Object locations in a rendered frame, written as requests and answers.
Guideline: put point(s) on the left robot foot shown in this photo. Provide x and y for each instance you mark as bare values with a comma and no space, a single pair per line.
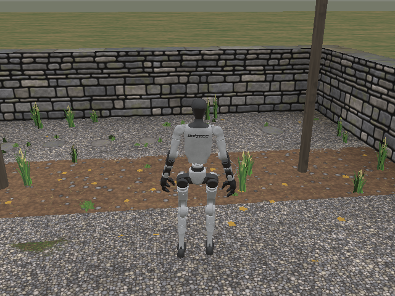
181,252

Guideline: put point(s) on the robot left upper arm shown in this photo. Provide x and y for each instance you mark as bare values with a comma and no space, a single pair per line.
179,130

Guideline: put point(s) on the robot right upper arm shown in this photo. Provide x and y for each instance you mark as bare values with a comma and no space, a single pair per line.
218,132

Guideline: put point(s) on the right robot forearm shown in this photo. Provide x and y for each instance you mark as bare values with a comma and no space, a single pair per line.
227,168

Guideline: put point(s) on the right robot hand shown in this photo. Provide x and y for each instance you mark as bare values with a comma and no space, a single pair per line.
231,188

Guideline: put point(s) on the left robot hand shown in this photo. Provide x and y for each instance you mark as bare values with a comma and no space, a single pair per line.
163,183

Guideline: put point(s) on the left robot forearm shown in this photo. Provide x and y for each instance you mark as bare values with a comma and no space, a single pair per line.
168,166

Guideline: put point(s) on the right robot shin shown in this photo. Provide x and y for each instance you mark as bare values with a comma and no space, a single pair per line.
210,225

